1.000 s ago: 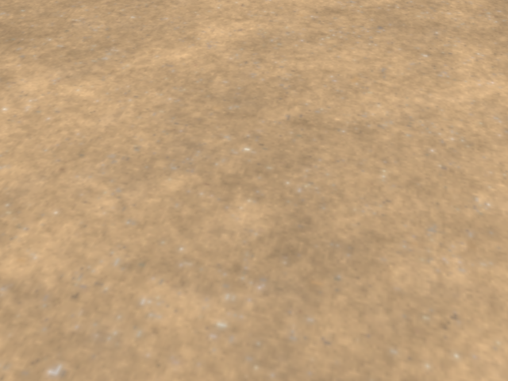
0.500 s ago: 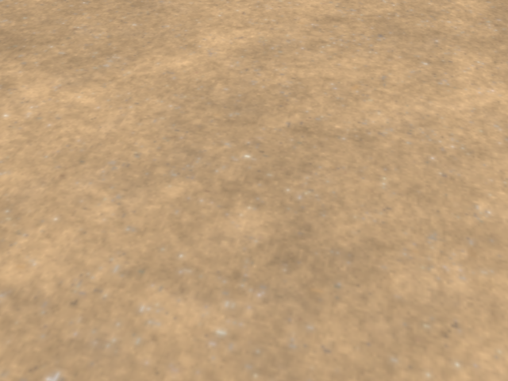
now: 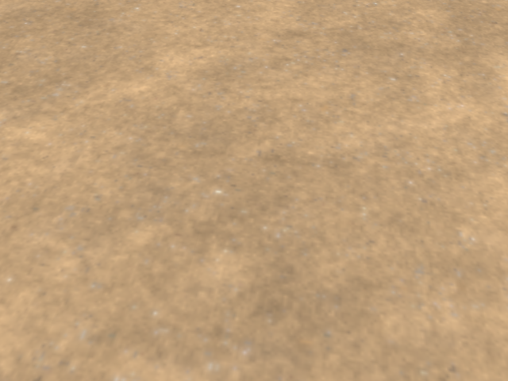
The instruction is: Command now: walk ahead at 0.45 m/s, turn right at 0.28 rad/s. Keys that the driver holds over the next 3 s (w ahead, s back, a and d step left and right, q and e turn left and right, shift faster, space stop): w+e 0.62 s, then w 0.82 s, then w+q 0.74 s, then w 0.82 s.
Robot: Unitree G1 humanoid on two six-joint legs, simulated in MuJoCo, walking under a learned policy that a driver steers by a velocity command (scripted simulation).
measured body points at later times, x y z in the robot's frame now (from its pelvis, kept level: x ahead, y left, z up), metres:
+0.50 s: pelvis +0.30 -0.07 +0.00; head +0.32 -0.08 +0.45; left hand +0.42 +0.18 -0.12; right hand +0.42 -0.37 -0.09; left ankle +0.50 +0.09 -0.68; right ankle +0.27 -0.13 -0.74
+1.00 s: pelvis +0.57 -0.11 +0.01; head +0.60 -0.11 +0.46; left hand +0.85 +0.03 -0.09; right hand +0.45 -0.35 -0.12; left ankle +0.58 +0.01 -0.74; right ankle +0.63 -0.32 -0.68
